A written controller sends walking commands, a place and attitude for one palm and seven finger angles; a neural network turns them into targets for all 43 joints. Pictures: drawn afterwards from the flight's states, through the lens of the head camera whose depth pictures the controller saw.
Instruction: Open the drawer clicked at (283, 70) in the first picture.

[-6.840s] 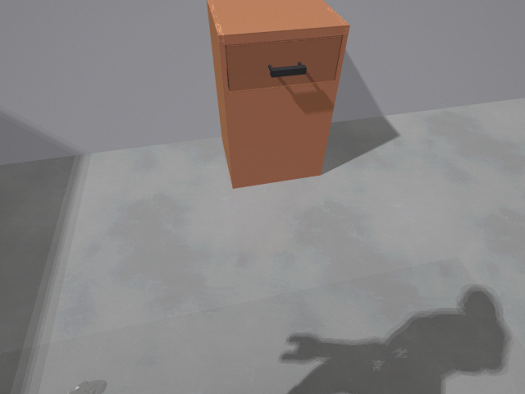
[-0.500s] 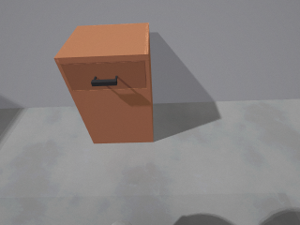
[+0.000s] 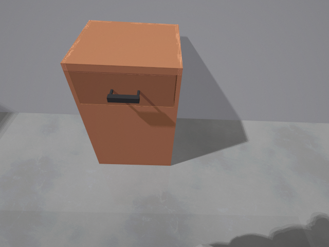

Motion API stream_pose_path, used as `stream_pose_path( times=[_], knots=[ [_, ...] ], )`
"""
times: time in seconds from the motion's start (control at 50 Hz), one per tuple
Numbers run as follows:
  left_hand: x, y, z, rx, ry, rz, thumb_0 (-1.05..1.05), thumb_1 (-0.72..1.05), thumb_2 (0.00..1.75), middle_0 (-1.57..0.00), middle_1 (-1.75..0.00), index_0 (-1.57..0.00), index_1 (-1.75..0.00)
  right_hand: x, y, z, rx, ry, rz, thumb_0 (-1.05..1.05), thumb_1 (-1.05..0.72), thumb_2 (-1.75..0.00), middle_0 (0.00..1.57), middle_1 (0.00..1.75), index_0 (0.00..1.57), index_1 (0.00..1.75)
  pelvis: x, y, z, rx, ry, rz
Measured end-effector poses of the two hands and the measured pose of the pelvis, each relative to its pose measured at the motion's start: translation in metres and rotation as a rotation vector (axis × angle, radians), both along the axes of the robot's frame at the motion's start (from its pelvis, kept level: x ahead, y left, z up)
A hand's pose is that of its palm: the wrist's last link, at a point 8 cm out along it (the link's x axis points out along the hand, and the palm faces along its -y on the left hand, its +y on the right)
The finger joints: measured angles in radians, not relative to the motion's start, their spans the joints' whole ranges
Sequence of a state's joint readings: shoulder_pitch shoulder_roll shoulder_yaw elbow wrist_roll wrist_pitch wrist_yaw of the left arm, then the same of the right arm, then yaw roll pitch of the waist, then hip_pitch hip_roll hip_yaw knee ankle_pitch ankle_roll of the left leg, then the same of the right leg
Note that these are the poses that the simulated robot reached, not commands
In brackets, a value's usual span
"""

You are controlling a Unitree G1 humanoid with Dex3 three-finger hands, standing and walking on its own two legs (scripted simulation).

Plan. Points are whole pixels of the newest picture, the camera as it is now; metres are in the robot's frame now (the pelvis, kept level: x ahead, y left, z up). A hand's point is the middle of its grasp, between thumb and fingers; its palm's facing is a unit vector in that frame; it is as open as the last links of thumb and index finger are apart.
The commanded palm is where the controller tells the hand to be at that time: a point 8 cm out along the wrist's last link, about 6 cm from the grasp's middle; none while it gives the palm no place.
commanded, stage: take the last steps up to it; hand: left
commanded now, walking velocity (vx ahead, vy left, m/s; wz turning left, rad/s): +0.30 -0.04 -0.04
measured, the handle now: (124, 95) +0.73 +0.23 -0.11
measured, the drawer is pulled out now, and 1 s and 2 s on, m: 0.00 0.00 0.00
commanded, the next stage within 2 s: come to a stop and stand still in 0.38 s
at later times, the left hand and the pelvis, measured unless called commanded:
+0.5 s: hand (122, 221) +0.22 +0.14 -0.16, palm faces +0.04 -0.97 -0.23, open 7.1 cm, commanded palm none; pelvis +0.16 -0.05 +0.00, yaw +0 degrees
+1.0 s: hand (119, 229) +0.20 +0.14 -0.18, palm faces +0.01 -0.96 -0.27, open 7.4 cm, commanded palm none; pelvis +0.19 -0.05 -0.01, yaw -2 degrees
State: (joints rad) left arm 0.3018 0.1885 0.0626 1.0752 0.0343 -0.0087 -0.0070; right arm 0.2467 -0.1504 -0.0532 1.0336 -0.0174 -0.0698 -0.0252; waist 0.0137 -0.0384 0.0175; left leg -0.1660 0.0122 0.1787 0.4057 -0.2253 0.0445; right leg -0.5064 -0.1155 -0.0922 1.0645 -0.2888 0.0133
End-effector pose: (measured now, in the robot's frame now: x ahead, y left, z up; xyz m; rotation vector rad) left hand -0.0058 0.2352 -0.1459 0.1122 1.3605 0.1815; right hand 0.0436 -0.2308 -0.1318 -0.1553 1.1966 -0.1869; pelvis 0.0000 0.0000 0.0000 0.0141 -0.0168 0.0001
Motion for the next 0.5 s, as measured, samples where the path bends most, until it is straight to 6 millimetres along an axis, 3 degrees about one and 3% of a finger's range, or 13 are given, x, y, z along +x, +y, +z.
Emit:
stream_pose_path(
  times=[0.14,0.22,0.28,0.36,0.5],
  knots=[
    [0.137,-0.003,0.020,0.033,-0.209,-0.089,0.01,0.91,0.90,-0.19,-0.30,-0.19,-0.30,-0.022,0.006,-0.013,0.063,0.163,-0.068,-0.01,-0.92,-0.90,0.20,0.30,0.20,0.30,0.047,-0.007,0.000,0.018,-0.005,-0.005],
    [0.200,-0.024,0.023,0.041,-0.258,-0.154,0.01,0.91,0.90,-0.19,-0.30,-0.19,-0.30,-0.031,0.003,-0.024,0.103,0.259,-0.123,0.00,-0.91,-0.90,0.20,0.30,0.20,0.30,0.079,-0.021,-0.005,0.019,-0.008,-0.016],
    [0.235,-0.043,0.016,0.046,-0.297,-0.179,0.01,0.91,0.90,-0.19,-0.30,-0.19,-0.30,-0.030,-0.006,-0.035,0.127,0.326,-0.146,0.00,-0.91,-0.90,0.20,0.30,0.20,0.30,0.104,-0.037,-0.017,0.013,-0.014,-0.015],
    [0.239,-0.061,0.014,0.024,-0.277,-0.143,0.00,0.91,0.90,-0.19,-0.30,-0.20,-0.30,0.001,-0.023,-0.033,0.119,0.348,-0.125,0.00,-0.91,-0.90,0.20,0.30,0.20,0.30,0.125,-0.047,-0.013,-0.004,-0.022,-0.004],
    [0.218,-0.051,0.016,0.051,-0.147,-0.056,-0.02,0.95,0.90,-0.20,-0.30,-0.20,-0.30,0.103,-0.044,-0.017,0.067,0.189,-0.059,0.00,-0.91,-0.90,0.20,0.30,0.20,0.30,0.161,-0.050,0.001,-0.017,0.000,0.005]
  ],
)
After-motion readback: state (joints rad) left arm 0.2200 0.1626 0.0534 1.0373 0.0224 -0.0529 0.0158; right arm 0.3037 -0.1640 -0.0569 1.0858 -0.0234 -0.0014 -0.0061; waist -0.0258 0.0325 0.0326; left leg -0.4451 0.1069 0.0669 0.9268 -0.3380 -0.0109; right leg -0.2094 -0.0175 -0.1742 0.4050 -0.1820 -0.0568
